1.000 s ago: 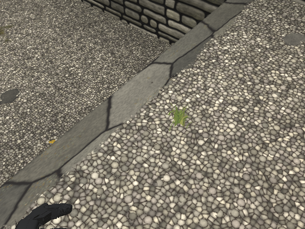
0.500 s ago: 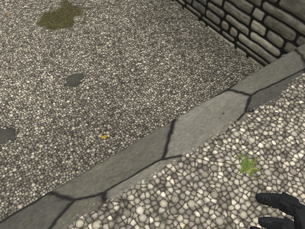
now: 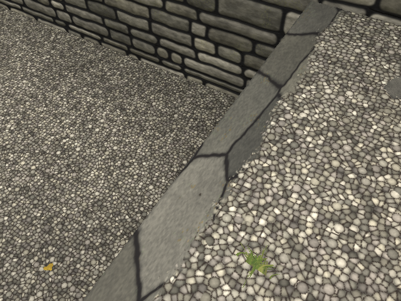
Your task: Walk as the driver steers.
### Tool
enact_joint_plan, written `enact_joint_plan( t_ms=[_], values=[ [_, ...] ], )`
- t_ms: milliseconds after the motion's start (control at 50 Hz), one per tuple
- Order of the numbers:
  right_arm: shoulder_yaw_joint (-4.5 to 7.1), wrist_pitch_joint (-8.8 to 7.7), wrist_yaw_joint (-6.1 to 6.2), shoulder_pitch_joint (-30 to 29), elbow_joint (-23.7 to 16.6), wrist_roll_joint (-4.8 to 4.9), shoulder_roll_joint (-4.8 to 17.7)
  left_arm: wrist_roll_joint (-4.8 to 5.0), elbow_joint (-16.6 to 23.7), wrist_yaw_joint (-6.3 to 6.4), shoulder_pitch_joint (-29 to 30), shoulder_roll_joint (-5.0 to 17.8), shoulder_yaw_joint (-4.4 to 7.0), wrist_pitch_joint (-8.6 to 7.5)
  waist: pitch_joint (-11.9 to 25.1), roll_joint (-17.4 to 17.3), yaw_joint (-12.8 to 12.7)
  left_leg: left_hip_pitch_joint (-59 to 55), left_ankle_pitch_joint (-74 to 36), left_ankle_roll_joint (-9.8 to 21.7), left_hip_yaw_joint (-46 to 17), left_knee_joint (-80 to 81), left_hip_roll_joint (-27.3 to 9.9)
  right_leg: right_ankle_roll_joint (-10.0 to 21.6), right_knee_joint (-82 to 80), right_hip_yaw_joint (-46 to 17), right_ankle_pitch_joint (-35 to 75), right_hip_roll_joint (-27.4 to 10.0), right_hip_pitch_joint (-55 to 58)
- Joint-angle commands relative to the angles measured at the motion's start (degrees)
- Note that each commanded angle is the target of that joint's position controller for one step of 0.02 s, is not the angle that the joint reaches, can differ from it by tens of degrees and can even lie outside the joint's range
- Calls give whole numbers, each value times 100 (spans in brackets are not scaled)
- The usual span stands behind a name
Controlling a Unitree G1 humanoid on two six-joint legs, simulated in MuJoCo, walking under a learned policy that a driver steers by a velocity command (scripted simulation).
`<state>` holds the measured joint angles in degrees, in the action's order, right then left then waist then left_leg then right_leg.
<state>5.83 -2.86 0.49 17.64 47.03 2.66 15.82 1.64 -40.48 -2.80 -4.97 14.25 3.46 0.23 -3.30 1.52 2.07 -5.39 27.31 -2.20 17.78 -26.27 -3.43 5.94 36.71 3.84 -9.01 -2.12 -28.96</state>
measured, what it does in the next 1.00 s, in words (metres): walks ahead, turning right: left foot, then right foot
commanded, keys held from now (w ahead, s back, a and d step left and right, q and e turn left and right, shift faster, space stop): w+e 1.00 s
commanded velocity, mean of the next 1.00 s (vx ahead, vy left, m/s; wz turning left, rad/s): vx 0.50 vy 0.00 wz -0.59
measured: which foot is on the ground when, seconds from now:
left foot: down 0.00-0.00, up 0.02-0.46, down 0.48-1.00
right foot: down 0.00-0.48, up 0.50-0.98, down 1.00-1.00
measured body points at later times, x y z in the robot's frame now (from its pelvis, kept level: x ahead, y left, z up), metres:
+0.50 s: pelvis +0.28 +0.00 +0.01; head +0.29 +0.00 +0.46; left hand +0.41 +0.27 -0.11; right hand +0.43 -0.29 -0.05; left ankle +0.41 +0.09 -0.72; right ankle +0.12 -0.08 -0.70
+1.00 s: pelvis +0.48 -0.13 +0.00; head +0.50 -0.16 +0.45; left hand +0.80 -0.08 -0.07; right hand +0.33 -0.38 -0.12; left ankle +0.42 +0.09 -0.71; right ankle +0.52 -0.28 -0.71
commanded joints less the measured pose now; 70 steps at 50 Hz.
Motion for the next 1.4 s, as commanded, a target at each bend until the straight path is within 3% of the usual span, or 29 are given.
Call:
enact_joint_plan(
  t_ms=[20,40,60,80,120,200,280,360,440,460,480,500,520,540,560,640,740,920,960,1000,1020,1040,1060,1080,1100,1140,1200,1300,1400],
  values=[
    [33,-110,-2,-42,-704,-190,370,56,-104,199,-1934,1933,679,41,1434,1089,-772,3193,-1096,229,-390,-4382,-72,1203,-659,-2481,78,-912,4247],
    [-75,-301,-20,-48,-873,-188,288,-2,75,90,-1878,1798,560,-122,2375,1049,-666,4344,1077,178,-1921,-5441,699,1983,-1733,-5164,-1302,-1724,5022],
    [36,-406,-71,-799,-1028,45,719,-13,16,8,-1810,1279,408,-232,1747,342,-942,4931,639,311,-2323,-5399,362,1579,-2192,-4636,-1466,-1631,4687],
    [25,-472,-71,-984,-1117,89,682,1,-61,-4,-1568,1122,353,-303,1038,245,-739,5019,120,427,-2263,-4940,123,1343,-2199,-3908,-1289,-1431,3977],
    [86,-489,35,-929,-1017,-140,719,-42,32,56,-838,792,249,-392,520,28,-318,4374,-592,398,-2284,-4087,-236,1078,-2231,-2867,-75,-966,2724],
    [63,-302,44,-909,-1068,-259,483,-58,43,216,-874,927,274,-440,537,-30,-193,3907,-1122,48,-2138,-3190,-196,1084,-2355,-2134,1450,-726,2051],
    [-67,-262,23,-1664,-1329,-249,163,-5,-21,358,-1001,1016,312,-348,263,320,-416,3569,-2565,-169,-1990,-1500,147,752,-2286,-1637,1095,-300,1495],
    [16,-329,-82,-2056,-1497,-132,327,44,-128,417,-1297,991,331,-290,274,494,-597,3079,-3057,-170,-2100,-589,411,612,-1995,-2030,595,-457,1607],
    [143,-421,-140,-1362,-1431,-120,493,32,46,462,-911,882,319,-199,471,595,-54,2281,-2584,173,-2210,-50,346,383,-1101,-2599,435,-530,1837],
    [213,-445,-135,-792,-1310,-193,612,17,130,438,-889,681,260,-219,792,445,193,1395,-2657,340,-2205,30,235,210,-430,-2443,579,-225,1628],
    [275,-455,-115,-69,-1262,-277,910,-119,233,400,-1065,288,117,-219,1595,-427,380,23,-2525,673,-3201,17,-752,1,1237,-1938,-627,239,1030],
    [301,-414,-144,139,-1273,-359,1240,59,340,383,-2050,94,55,-235,2108,-2278,-96,-1294,-1389,1639,-5808,602,-1998,-353,2911,-1410,-2915,893,-709],
    [210,-393,-166,-9,-1313,-258,770,169,167,365,-2060,713,170,-206,1706,-1769,-10,-964,454,1692,-6432,881,-2061,-465,3850,-1436,-2493,368,-1521],
    [103,-353,-167,-196,-1309,-228,405,111,223,334,-1387,975,235,-169,1032,-1108,174,-350,699,1498,-5535,983,-1765,-478,4170,-1296,-1982,192,-1753],
    [41,-299,-170,-385,-1286,-266,331,28,317,329,-994,935,245,-145,634,-586,142,350,90,1361,-4765,1037,-1539,-502,4153,-1139,-1594,51,-1632],
    [-39,-368,-117,-590,-1102,-284,156,1,402,259,-950,573,211,-59,341,-814,-119,1408,-1282,1300,-3159,1507,-1036,-602,3608,-1025,-887,-298,-1064],
    [67,-348,-56,-302,-868,-302,516,-21,617,281,-357,409,123,12,242,-482,-56,978,-2143,1452,-2432,1726,-1317,-761,2604,-1121,-284,-395,-1659],
    [232,-95,-7,101,-557,-119,935,-20,842,-51,814,356,71,-122,-248,-494,323,474,-3229,935,-913,1623,-1284,-377,261,-182,371,-256,-859],
    [292,-36,-12,37,-558,-29,1147,-28,839,-51,488,592,212,-88,58,-739,34,241,-5123,784,-694,822,-1266,-125,92,107,-267,96,-154],
    [215,10,2,-139,-621,52,1018,-14,391,75,-1270,1223,568,-43,1029,-598,-925,956,-5961,483,-390,-1531,-951,291,-529,237,144,624,2269],
    [28,-7,9,56,-792,-217,484,36,300,177,-1919,1748,694,0,1577,535,-920,2687,-2241,167,-386,-3530,-604,686,-480,-1536,323,-516,4014],
    [-165,-147,31,86,-1167,-307,75,39,466,145,-1694,2104,658,-128,2296,1470,-505,4696,877,-125,-1478,-5299,584,1806,-1540,-4916,-1213,-1640,5118],
    [-85,-332,-26,-548,-1259,-87,599,-81,463,80,-1826,1638,547,-199,2183,638,-975,5363,493,-30,-2224,-5649,367,1670,-2059,-4767,-1513,-1646,4991],
    [-89,-420,-66,-673,-1272,10,654,-85,356,71,-1654,1345,454,-268,1461,582,-820,5585,-40,118,-2139,-5375,152,1509,-2063,-4043,-1407,-1472,4343],
    [-95,-460,-18,-632,-1175,-98,668,-68,418,82,-1245,1140,368,-300,1018,95,-534,5209,-503,144,-2150,-4866,-124,1276,-1999,-3412,-798,-1201,3467],
    [-43,-409,-13,-608,-1168,-294,745,-154,602,154,-616,905,267,-289,815,153,-150,4393,-911,71,-2206,-4284,-348,1110,-2059,-2721,402,-855,2332],
    [-81,-276,-39,-634,-1183,-309,623,-145,584,282,-595,925,253,-306,686,141,-46,4107,-1180,-110,-2063,-3515,-289,1130,-2243,-2311,960,-690,1683],
    [-268,-263,-75,-1724,-1411,-269,260,-101,370,411,-1103,1066,302,-237,301,182,-447,3815,-2666,-224,-2006,-1448,77,802,-2131,-1944,686,-296,1375],
    [-208,-363,-219,-2122,-1539,-177,499,-52,260,430,-1480,1040,300,-168,295,229,-564,3385,-2661,-55,-2203,-453,357,699,-1565,-2632,194,-476,1813]
  ],
)
Keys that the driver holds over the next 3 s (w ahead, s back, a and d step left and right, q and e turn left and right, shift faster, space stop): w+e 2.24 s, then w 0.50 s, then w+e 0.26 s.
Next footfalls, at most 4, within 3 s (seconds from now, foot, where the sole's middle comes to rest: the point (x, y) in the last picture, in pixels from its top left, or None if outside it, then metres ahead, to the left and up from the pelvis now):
0.48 left None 0.45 0.07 -0.75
1.00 right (301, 267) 0.55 -0.31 -0.75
1.48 left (299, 182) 0.88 -0.37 -0.75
2.00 right None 0.76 -0.75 -0.75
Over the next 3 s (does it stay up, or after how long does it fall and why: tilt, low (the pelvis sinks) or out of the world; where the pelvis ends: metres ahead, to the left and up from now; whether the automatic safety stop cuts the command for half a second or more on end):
stays up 0.87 -1.14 0.00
